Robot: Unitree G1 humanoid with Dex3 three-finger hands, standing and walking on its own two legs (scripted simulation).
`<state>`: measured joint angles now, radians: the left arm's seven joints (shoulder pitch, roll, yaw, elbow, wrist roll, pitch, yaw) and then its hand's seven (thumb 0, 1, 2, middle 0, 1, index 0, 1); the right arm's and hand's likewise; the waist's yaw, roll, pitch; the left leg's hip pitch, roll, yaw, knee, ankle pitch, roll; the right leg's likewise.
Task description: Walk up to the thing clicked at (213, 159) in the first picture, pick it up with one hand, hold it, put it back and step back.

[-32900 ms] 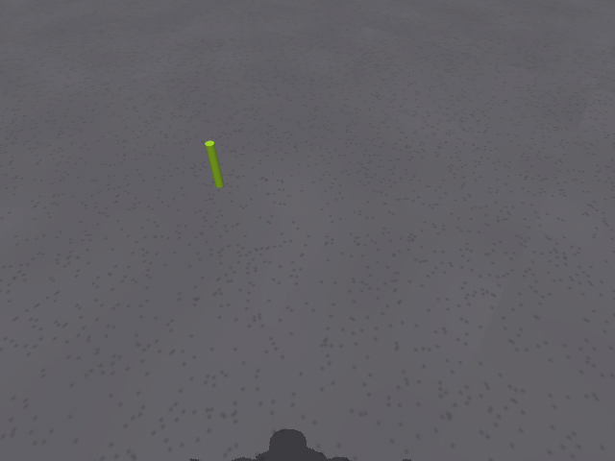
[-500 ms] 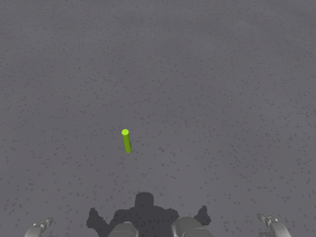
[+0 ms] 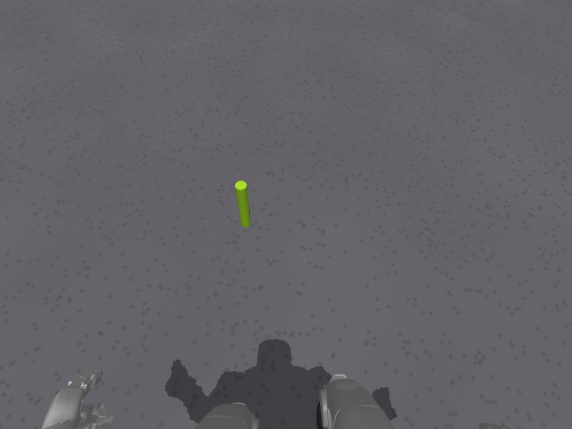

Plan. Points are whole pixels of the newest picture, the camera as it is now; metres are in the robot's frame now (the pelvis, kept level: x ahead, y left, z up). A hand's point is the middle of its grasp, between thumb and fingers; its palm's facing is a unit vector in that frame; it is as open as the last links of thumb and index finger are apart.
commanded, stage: step back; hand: left
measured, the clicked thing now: (243, 205) +0.86 +0.16 -0.63
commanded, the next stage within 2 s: stand in 1.44 s
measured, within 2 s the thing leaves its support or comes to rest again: neither
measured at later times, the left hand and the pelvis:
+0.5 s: hand out of the picture -0.10 +0.24 -0.12, palm faces -0.01 -0.91 -0.42, open 7.4 cm; pelvis -0.16 -0.03 +0.01, yaw -3 degrees
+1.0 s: hand out of the picture -0.07 +0.23 -0.13, palm faces +0.04 -0.92 -0.39, open 7.4 cm; pelvis -0.14 -0.05 +0.01, yaw +0 degrees
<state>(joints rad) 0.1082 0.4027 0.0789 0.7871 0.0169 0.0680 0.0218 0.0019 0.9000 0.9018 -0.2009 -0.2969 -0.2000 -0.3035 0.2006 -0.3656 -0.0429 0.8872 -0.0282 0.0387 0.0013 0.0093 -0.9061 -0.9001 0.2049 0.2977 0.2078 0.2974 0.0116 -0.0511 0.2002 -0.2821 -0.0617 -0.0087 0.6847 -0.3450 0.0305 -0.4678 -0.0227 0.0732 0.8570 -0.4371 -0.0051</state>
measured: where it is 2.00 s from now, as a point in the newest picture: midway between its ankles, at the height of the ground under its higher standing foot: outside the picture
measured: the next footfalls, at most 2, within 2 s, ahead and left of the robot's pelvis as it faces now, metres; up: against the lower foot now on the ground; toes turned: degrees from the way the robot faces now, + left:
right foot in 0.28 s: -0.11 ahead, -0.16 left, +0.00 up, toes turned -3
left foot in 0.60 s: -0.12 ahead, +0.10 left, +0.00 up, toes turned -2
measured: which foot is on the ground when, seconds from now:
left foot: down 0.00-0.30, up 0.32-0.58, down 0.60-0.90, up 0.92-1.00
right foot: up 0.00-0.26, down 0.28-0.64, up 0.66-0.88, down 0.90-1.00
